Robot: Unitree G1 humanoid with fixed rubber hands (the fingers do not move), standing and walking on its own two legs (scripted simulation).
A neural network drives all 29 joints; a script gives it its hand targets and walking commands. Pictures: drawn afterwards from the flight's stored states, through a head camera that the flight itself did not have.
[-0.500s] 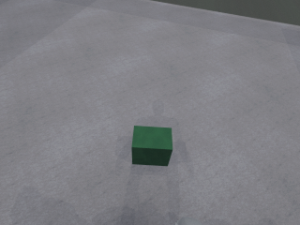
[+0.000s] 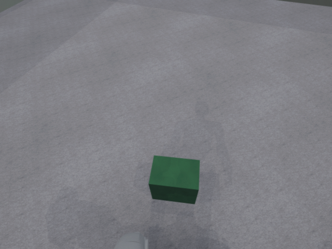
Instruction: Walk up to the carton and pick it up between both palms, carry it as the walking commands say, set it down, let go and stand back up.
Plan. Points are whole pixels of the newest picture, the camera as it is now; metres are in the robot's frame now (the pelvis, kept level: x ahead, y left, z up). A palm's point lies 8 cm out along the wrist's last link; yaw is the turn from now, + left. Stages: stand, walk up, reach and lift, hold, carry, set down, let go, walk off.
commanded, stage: walk up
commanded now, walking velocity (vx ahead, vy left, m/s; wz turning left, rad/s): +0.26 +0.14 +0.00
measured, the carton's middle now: (174, 180) +0.53 +0.01 -0.66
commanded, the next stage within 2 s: none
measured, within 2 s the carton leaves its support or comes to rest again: neither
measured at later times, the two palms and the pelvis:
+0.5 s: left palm out of the picture +0.09 +0.34 -0.15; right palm out of the picture +0.12 -0.19 -0.12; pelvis +0.03 +0.07 -0.01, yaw +0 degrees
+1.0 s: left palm out of the picture +0.01 +0.29 -0.16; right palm out of the picture +0.01 -0.16 -0.14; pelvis +0.00 +0.07 +0.00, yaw +0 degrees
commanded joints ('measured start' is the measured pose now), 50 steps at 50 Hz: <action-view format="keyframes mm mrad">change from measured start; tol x32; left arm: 1 67 148 42 -13 11 2 22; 50 15 65 -37 46 -43 45 37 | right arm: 1 -2 -53 -22 -69 -15 23 18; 50 96 -17 50 116 37 -16 -58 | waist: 1 2 -119 53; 7 -31 -265 -42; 11 -95 305 -197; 28 -2 187 -47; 31 -18 -325 16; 50 -23 50 -42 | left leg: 1 -64 22 -27 -109 33 -2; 8 273 -57 16 -500 338 -7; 11 497 351 -299 -428 1612 199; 27 143 200 -273 -668 14 116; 34 23 -92 -93 131 -52 -5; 44 368 87 -215 -525 599 27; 50 254 25 -151 -579 311 20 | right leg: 1 19 -320 291 -227 -41 -115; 9 -70 -88 60 116 310 1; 11 -279 54 66 559 -504 62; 17 -235 97 172 856 -300 53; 28 31 102 100 54 -177 7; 31 -72 -253 503 -209 -17 -157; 34 -105 -200 332 -119 328 -175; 37 12 -71 264 -179 -96 -95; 50 97 -3 178 -77 70 -17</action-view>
